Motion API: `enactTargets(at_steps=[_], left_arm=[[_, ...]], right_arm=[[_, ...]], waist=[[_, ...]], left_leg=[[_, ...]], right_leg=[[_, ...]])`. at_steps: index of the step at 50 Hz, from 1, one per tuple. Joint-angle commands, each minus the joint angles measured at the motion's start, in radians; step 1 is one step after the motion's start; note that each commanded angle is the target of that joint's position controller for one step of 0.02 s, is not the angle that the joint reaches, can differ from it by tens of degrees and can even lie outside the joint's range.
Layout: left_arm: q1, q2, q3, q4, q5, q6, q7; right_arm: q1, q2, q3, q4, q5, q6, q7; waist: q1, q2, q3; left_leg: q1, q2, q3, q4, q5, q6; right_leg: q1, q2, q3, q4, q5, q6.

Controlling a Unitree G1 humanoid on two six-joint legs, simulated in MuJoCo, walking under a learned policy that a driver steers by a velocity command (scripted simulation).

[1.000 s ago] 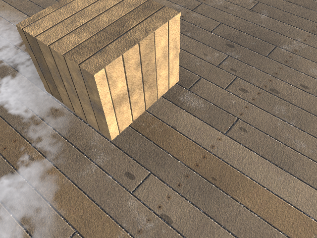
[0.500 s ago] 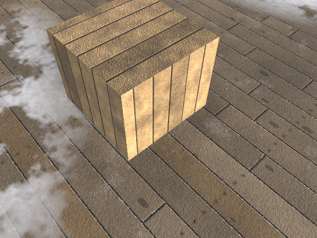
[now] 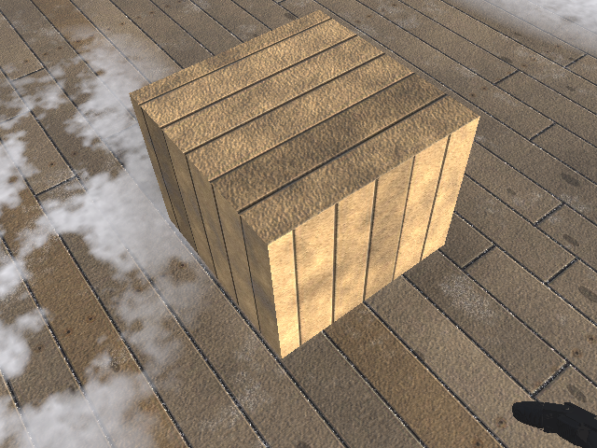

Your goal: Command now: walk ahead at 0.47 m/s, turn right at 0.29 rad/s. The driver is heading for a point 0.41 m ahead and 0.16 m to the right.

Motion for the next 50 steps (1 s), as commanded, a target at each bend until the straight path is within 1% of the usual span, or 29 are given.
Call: enactTargets(at_steps=[1, 2, 3, 4, 5, 7, 9, 13, 17, 21, 23, 25, 26, 27, 28, 29, 30, 31, 32, 33, 36, 39, 43, 45, 46, 47, 48, 49, 50], left_arm=[[-0.065, 0.203, 0.050, -0.053, -0.005, -0.005, 0.007], [-0.090, 0.148, 0.031, -0.079, 0.014, -0.010, 0.005], [0.012, 0.017, -0.006, -0.116, 0.014, -0.025, 0.004], [0.003, 0.092, 0.013, -0.098, -0.018, -0.042, 0.004], [-0.080, 0.167, 0.036, -0.121, -0.038, -0.046, 0.001], [-0.170, 0.145, 0.038, -0.136, -0.010, -0.037, 0.004], [-0.146, 0.099, 0.038, -0.136, -0.009, -0.014, 0.002], [-0.214, 0.059, 0.027, -0.190, -0.001, 0.013, -0.007], [-0.346, 0.064, 0.020, -0.244, 0.005, 0.006, -0.033], [-0.456, 0.069, 0.015, -0.305, 0.002, 0.007, -0.061], [-0.477, 0.087, 0.023, -0.331, 0.008, 0.005, -0.072], [-0.374, 0.134, 0.048, -0.329, 0.025, -0.004, -0.078], [-0.224, 0.175, 0.075, -0.292, 0.028, -0.013, -0.071], [-0.109, 0.258, 0.102, -0.268, 0.036, -0.007, -0.051], [-0.154, 0.366, 0.104, -0.279, 0.050, -0.004, -0.043], [-0.085, 0.282, 0.085, -0.309, 0.051, 0.007, -0.035], [-0.145, 0.236, 0.067, -0.300, 0.052, 0.008, -0.036], [-0.210, 0.195, 0.056, -0.296, 0.033, 0.007, -0.033], [-0.274, 0.161, 0.045, -0.299, 0.026, 0.008, -0.028], [-0.318, 0.151, 0.039, -0.300, 0.032, 0.009, -0.025], [-0.385, 0.160, 0.042, -0.290, 0.047, -0.002, -0.027], [-0.414, 0.146, 0.036, -0.279, 0.050, 0.008, -0.015], [-0.391, 0.143, 0.029, -0.247, 0.056, 0.043, 0.000], [-0.399, 0.119, 0.015, -0.229, 0.044, 0.052, 0.000], [-0.376, 0.092, 0.004, -0.213, 0.038, 0.053, -0.001], [-0.333, 0.068, -0.006, -0.197, 0.048, 0.051, -0.003], [-0.253, 0.068, -0.002, -0.184, 0.060, 0.047, -0.007], [-0.250, 0.049, -0.007, -0.184, 0.060, 0.055, -0.002], [-0.324, 0.099, 0.001, -0.186, 0.058, 0.065, 0.004]], right_arm=[[0.132, -0.164, -0.062, -0.021, -0.002, -0.028, -0.014], [0.325, -0.224, -0.084, 0.017, -0.014, -0.028, -0.027], [0.429, -0.329, -0.105, 0.044, -0.032, -0.016, -0.032], [0.423, -0.238, -0.081, 0.045, -0.036, -0.013, -0.032], [0.344, -0.178, -0.059, 0.042, -0.026, -0.016, -0.033], [0.226, -0.114, -0.038, 0.049, -0.027, -0.019, -0.032], [0.166, -0.082, -0.031, 0.064, -0.036, -0.032, -0.034], [0.165, -0.121, -0.044, 0.105, -0.032, -0.046, -0.051], [0.178, -0.163, -0.052, 0.121, -0.038, -0.040, -0.061], [0.252, -0.196, -0.060, 0.153, -0.012, -0.026, -0.062], [0.263, -0.213, -0.064, 0.164, -0.009, -0.008, -0.062], [0.269, -0.240, -0.068, 0.167, -0.008, 0.010, -0.069], [0.256, -0.235, -0.062, 0.160, -0.011, 0.018, -0.077], [0.286, -0.197, -0.044, 0.134, -0.037, 0.014, -0.084], [0.440, -0.049, 0.012, 0.102, -0.067, -0.007, -0.059], [0.390, -0.171, -0.008, 0.153, -0.032, -0.030, -0.043], [0.283, -0.192, -0.018, 0.126, 0.007, -0.032, -0.037], [0.244, -0.169, -0.008, 0.118, -0.002, -0.029, -0.047], [0.225, -0.164, -0.010, 0.126, -0.020, -0.015, -0.060], [0.247, -0.174, -0.017, 0.130, -0.018, 0.005, -0.067], [0.322, -0.130, -0.012, 0.157, -0.027, 0.044, -0.084], [0.272, -0.091, 0.006, 0.160, -0.043, 0.049, -0.089], [0.186, -0.119, 0.006, 0.158, -0.029, 0.053, -0.073], [0.181, -0.123, 0.004, 0.164, -0.037, 0.047, -0.067], [0.173, -0.128, 0.005, 0.166, -0.051, 0.043, -0.065], [0.167, -0.160, 0.002, 0.159, -0.064, 0.037, -0.067], [0.138, -0.231, -0.008, 0.152, -0.063, 0.037, -0.071], [0.089, -0.182, 0.000, 0.172, -0.059, 0.041, -0.068], [0.059, -0.129, 0.011, 0.162, -0.053, 0.039, -0.060]], waist=[[-0.174, -0.142, -0.032], [-0.261, -0.080, -0.184], [-0.228, 0.231, -0.362], [-0.241, 0.251, -0.381], [-0.229, 0.192, -0.219], [-0.180, 0.101, -0.069], [-0.124, 0.112, -0.021], [-0.103, 0.040, 0.038], [-0.138, 0.025, 0.065], [-0.169, 0.012, 0.085], [-0.159, 0.022, 0.088], [-0.086, 0.064, -0.005], [-0.006, 0.050, -0.085], [0.030, -0.056, -0.194], [-0.104, -0.335, -0.374], [-0.001, -0.150, -0.561], [-0.004, -0.116, -0.424], [-0.038, -0.048, -0.297], [-0.072, -0.030, -0.212], [-0.118, -0.061, -0.176], [-0.179, -0.083, -0.155], [-0.167, -0.099, -0.154], [-0.121, -0.123, -0.140], [-0.139, -0.121, -0.121], [-0.146, -0.100, -0.106], [-0.130, -0.056, -0.097], [-0.056, 0.074, -0.082], [-0.028, 0.168, -0.081], [-0.068, 0.120, -0.033]], left_leg=[[0.337, -0.035, 0.022, -0.063, -0.030, 0.051], [0.641, 0.093, -0.098, -0.017, -0.040, 0.105], [0.989, 0.370, -0.525, -0.093, -0.213, 0.245], [0.919, 0.391, -0.700, -0.221, -0.379, 0.269], [0.792, 0.356, -0.543, -0.244, -0.417, 0.223], [0.562, 0.285, -0.330, -0.298, -0.230, 0.184], [0.430, 0.242, -0.186, -0.352, -0.093, 0.165], [0.385, 0.261, -0.044, -0.404, 0.082, 0.185], [0.377, 0.216, 0.107, -0.428, 0.101, 0.157], [0.506, 0.252, 0.159, -0.395, 0.129, 0.129], [0.566, 0.263, 0.180, -0.311, 0.302, 0.107], [0.581, 0.248, 0.199, -0.080, 0.671, 0.079], [0.516, 0.201, 0.221, 0.121, 0.720, 0.050], [0.282, 0.139, 0.225, 0.405, 0.432, -0.007], [-0.131, -0.026, 0.150, 0.809, -0.585, -0.071], [-0.110, -0.029, -0.060, 0.925, -0.607, -0.064], [-0.184, 0.025, -0.068, 0.916, -0.519, -0.047], [-0.202, 0.070, -0.047, 0.829, -0.436, -0.044], [-0.155, 0.096, -0.047, 0.767, -0.386, -0.052], [-0.062, 0.111, -0.055, 0.730, -0.357, -0.052], [0.088, 0.085, -0.030, 0.620, -0.296, -0.073], [0.143, 0.076, -0.018, 0.376, -0.205, -0.091], [0.192, 0.058, -0.022, 0.177, -0.123, -0.089], [0.265, 0.041, -0.008, 0.033, -0.087, -0.065], [0.318, 0.044, -0.013, -0.071, -0.017, -0.048], [0.367, 0.110, -0.088, -0.114, 0.091, -0.024], [0.367, 0.194, -0.164, -0.113, 0.184, 0.029], [0.235, 0.190, -0.176, -0.150, -0.049, 0.073], [0.173, 0.135, -0.141, -0.174, -0.190, 0.045]], right_leg=[[-0.160, -0.168, 0.120, 0.146, 0.570, -0.139], [-0.326, -0.109, 0.076, 0.416, 0.455, -0.099], [-0.688, 0.049, 0.000, 0.805, -0.045, -0.027], [-0.776, 0.035, 0.123, 0.975, -0.199, -0.028], [-0.836, -0.017, 0.124, 1.021, -0.123, -0.044], [-0.795, -0.080, 0.093, 0.970, 0.025, -0.049], [-0.698, -0.110, 0.101, 0.918, 0.094, -0.046], [-0.766, -0.121, 0.099, 0.812, 0.184, -0.023], [-0.717, -0.091, 0.036, 0.549, 0.401, -0.022], [-0.719, -0.070, -0.007, 0.386, 0.421, -0.061], [-0.702, -0.038, -0.035, 0.341, 0.346, -0.095], [-0.528, 0.044, -0.084, 0.320, 0.268, -0.136], [-0.319, 0.097, -0.100, 0.247, 0.356, -0.164], [-0.004, -0.007, 0.046, 0.275, 0.708, -0.202], [0.377, -0.331, 0.533, 0.296, 0.983, -0.425], [0.364, -0.352, 0.630, 0.214, 0.949, -0.450], [0.271, -0.310, 0.457, 0.199, 0.974, -0.404], [0.111, -0.262, 0.356, 0.178, 0.905, -0.353], [-0.046, -0.232, 0.303, 0.137, 0.850, -0.324], [-0.184, -0.207, 0.255, 0.087, 0.807, -0.312], [-0.381, -0.171, 0.144, 0.026, 0.813, -0.316], [-0.393, -0.131, 0.072, 0.034, 0.771, -0.295], [-0.350, -0.142, 0.127, 0.019, 0.449, -0.275], [-0.350, -0.127, 0.141, 0.050, 0.287, -0.235], [-0.357, -0.095, 0.136, 0.073, 0.214, -0.187], [-0.371, -0.054, 0.128, 0.111, 0.150, -0.133], [-0.385, 0.024, 0.076, 0.172, 0.048, -0.090], [-0.283, 0.039, 0.041, 0.145, 0.056, -0.065], [-0.241, 0.030, 0.050, 0.133, 0.112, -0.063]])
